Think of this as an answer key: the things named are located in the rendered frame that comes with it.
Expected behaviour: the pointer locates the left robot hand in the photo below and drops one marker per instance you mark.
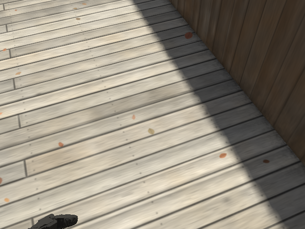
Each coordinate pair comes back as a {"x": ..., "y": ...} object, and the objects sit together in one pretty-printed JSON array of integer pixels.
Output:
[{"x": 56, "y": 222}]

